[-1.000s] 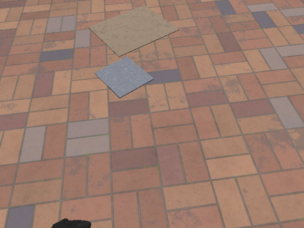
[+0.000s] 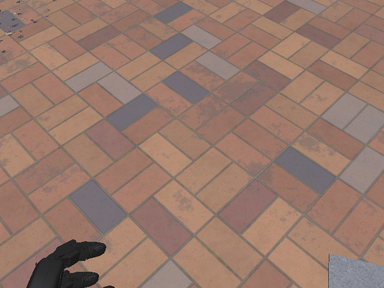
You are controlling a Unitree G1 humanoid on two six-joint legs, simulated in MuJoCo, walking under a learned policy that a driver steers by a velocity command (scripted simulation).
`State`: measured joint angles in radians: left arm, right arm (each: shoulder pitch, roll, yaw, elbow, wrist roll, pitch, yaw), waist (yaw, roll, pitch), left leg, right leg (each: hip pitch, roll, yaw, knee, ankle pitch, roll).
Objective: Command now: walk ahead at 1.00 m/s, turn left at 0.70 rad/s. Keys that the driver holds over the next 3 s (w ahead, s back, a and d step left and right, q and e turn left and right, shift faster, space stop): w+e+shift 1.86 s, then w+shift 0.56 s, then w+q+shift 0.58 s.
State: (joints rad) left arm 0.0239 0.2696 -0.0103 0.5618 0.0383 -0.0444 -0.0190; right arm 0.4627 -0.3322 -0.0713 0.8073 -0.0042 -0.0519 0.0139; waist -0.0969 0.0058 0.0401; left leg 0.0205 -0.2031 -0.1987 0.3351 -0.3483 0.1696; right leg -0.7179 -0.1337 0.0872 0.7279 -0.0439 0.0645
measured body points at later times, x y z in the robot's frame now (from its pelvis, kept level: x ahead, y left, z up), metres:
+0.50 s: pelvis +0.48 -0.05 -0.01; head +0.50 -0.05 +0.44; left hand +0.42 +0.23 -0.13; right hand +0.75 -0.28 -0.03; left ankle +0.62 +0.05 -0.73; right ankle +0.27 -0.17 -0.72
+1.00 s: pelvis +0.91 -0.20 -0.04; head +0.94 -0.21 +0.41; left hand +1.21 -0.09 -0.13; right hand +0.78 -0.44 -0.16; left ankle +0.79 +0.04 -0.58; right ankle +0.96 -0.26 -0.73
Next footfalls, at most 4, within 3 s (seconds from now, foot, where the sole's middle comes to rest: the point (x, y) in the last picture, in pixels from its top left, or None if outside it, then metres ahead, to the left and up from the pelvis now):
0.10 right None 0.31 -0.17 -0.77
0.50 left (171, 231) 0.67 0.05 -0.77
0.92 right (243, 152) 1.00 -0.28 -0.77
1.32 left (253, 82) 1.42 -0.40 -0.77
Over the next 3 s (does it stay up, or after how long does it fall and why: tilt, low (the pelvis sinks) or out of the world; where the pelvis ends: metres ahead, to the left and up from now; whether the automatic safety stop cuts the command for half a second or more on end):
stays up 1.42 -1.82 -0.01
